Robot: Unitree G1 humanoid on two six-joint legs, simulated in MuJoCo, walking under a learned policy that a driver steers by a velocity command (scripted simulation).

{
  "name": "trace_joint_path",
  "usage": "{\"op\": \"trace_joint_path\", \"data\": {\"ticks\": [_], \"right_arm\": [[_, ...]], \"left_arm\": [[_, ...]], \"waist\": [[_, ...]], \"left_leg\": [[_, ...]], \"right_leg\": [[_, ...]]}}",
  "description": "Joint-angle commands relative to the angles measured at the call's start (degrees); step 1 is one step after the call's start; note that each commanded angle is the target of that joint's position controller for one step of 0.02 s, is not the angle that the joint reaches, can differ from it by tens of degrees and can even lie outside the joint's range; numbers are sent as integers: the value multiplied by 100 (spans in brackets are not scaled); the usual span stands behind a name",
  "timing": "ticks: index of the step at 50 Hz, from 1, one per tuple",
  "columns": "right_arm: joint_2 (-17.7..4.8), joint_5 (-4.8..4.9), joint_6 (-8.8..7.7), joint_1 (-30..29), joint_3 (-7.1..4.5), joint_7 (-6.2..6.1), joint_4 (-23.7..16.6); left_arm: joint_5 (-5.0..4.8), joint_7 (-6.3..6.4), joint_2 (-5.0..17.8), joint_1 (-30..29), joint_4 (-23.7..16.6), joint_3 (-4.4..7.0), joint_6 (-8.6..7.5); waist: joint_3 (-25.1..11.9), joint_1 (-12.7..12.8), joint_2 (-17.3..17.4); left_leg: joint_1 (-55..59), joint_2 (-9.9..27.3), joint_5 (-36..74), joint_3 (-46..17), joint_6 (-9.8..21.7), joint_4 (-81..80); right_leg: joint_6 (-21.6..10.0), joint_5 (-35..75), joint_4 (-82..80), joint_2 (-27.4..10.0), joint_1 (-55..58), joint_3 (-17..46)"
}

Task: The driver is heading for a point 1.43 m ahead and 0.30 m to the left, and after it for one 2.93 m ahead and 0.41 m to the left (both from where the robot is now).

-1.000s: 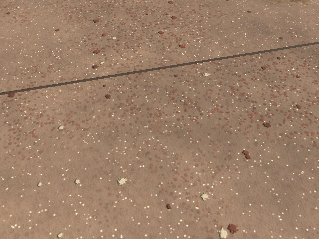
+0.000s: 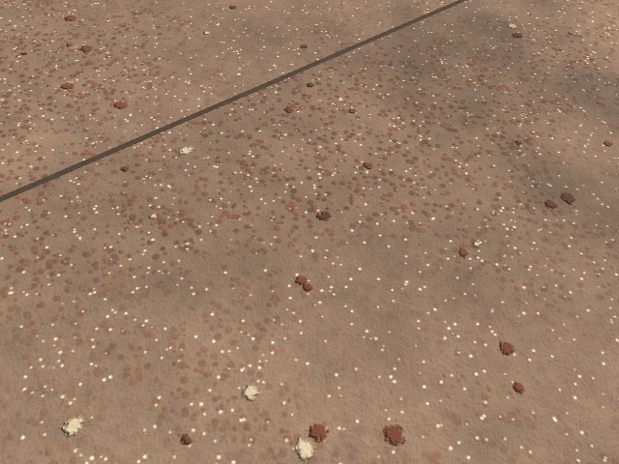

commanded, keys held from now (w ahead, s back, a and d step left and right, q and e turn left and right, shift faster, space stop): no key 0.04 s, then q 0.06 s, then w+q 0.62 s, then q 0.04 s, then no key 0.04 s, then e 0.20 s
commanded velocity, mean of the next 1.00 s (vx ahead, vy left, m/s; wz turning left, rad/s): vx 0.27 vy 0.00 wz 0.30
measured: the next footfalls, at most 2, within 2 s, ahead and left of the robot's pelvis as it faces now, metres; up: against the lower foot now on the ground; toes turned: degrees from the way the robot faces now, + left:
right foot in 0.26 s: +0.02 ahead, -0.13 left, +0.00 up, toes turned +6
left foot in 0.70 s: +0.29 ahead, +0.22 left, +0.00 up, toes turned +22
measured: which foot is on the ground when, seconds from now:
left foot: down 0.00-0.28, up 0.30-0.68, down 0.70-1.00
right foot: up 0.00-0.24, down 0.26-0.70, up 0.72-1.00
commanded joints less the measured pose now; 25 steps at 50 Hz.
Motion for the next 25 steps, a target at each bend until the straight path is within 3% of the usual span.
{"op": "trace_joint_path", "data": {"ticks": [1, 2, 4, 5, 6, 8, 9, 12, 13, 14, 15, 16, 17, 18, 19, 21, 25], "right_arm": [[-808, -37, -93, 11, -152, 1, -373], [-842, 21, -91, -87, -158, -15, -395], [-565, 86, -94, -308, -41, 18, -349], [-645, 94, -55, -340, -61, 40, -326], [-782, 119, 0, -146, -110, 45, -277], [-1139, 193, 107, 260, -228, 9, -232], [-1195, 229, 135, 305, -248, -18, -256], [-1008, 285, 148, 148, -203, -63, -383], [-784, 263, 104, -34, -144, -48, -488], [-355, 264, 27, -440, -41, -14, -743], [-307, 329, -86, -748, -12, 28, -1054], [-697, 352, -159, -698, -128, 64, -1042], [-800, 374, -164, -333, -181, 115, -869], [-759, 338, -151, -93, -190, 134, -749], [-693, 297, -149, -100, -183, 160, -748], [-475, 264, -146, -157, -127, 253, -792], [-281, 243, -137, -674, -24, 409, -1174]], "left_arm": [[-33, 43, 973, 113, -376, 289, -93], [-48, 55, 899, 105, -312, 311, -35], [43, 42, 420, 367, -116, 205, 64], [29, 35, 244, 302, -110, 149, 56], [8, 30, 190, 155, -132, 121, 16], [-114, 12, 380, -186, -227, 178, -70], [-168, -4, 448, -234, -253, 204, -122], [-167, -72, 427, 128, -94, 249, -340], [-139, -56, 580, 611, 6, 309, -398], [-27, -25, 980, 1351, 167, 419, -436], [19, -93, 1483, 1573, 263, 567, -477], [91, -82, 1100, 1232, 169, 466, -567], [42, -59, 732, 899, 78, 370, -631], [-18, -67, 632, 732, 30, 341, -660], [-50, -88, 612, 712, 56, 329, -665], [-3, -126, 574, 772, 93, 313, -671], [-10, -141, 734, 866, 181, 334, -652]], "waist": [[-414, -79, 1166], [-402, -34, 935], [-315, 152, 805], [-197, 137, 913], [-239, 5, 1022], [-92, -241, 1243], [8, -237, 1312], [52, 99, 1148], [-200, 352, 944], [-385, 674, 60], [9, 732, -1108], [471, 538, -798], [551, 310, -623], [487, 212, -574], [541, 225, -500], [461, 258, -336], [552, 402, -334]], "left_leg": [[869, 2200, 2628, -2115, 1642, -928], [809, 1976, 2369, -1837, 1495, -884], [449, 1533, 2250, -1370, 1163, -865], [309, 1258, 2326, -1129, 1046, -806], [348, 1071, 1693, -1079, 1011, -827], [386, 1044, -313, -1507, 1139, -1080], [321, 1107, -1086, -1794, 1187, -1226], [-320, 867, -1615, -1952, 977, -1130], [-1029, 694, -1598, -1783, 714, -683], [-2243, 91, -1645, -934, 287, 612], [-3151, -171, -1838, -319, 214, 1780], [-3462, 272, -1667, -661, 247, 2690], [-3580, 360, -1259, -745, 286, 3071], [-3666, 405, -910, -713, 277, 3281], [-3807, 481, -568, -694, 249, 3435], [-3629, 523, 2, -441, 142, 3590], [-3220, 651, 889, -12, -83, 2674]], "right_leg": [[392, -1307, 1700, -357, -859, -213], [540, -1145, 2124, -433, -922, -247], [732, -689, 1811, -745, -510, -341], [764, -605, 1326, -703, -315, -579], [745, -515, 880, -607, -183, -807], [642, -505, 341, -387, -226, -1122], [547, -440, 17, -373, -175, -1142], [131, 599, -1451, -452, 1044, -1115], [-41, 654, -1423, -916, 2047, -834], [-417, -406, -1555, -1761, 2915, 173], [-1080, -1409, -2361, -2924, 2610, 1916], [-1286, -1408, -2500, -3152, 2303, 2091], [-1092, -1046, -2501, -2852, 2370, 1559], [-899, -547, -2517, -2638, 2509, 1086], [-802, 143, -2534, -2556, 2540, 662], [-686, 1383, -2517, -2263, 2264, -194], [-680, 1997, -2578, -2091, 1717, -1124]]}}
Keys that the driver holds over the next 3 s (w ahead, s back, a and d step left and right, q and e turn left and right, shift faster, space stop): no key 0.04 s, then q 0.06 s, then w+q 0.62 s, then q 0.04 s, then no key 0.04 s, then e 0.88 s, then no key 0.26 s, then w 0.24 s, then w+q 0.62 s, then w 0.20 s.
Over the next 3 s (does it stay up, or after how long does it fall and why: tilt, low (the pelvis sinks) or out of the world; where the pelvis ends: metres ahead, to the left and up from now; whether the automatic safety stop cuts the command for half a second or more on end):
stays up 0.81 0.26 -0.01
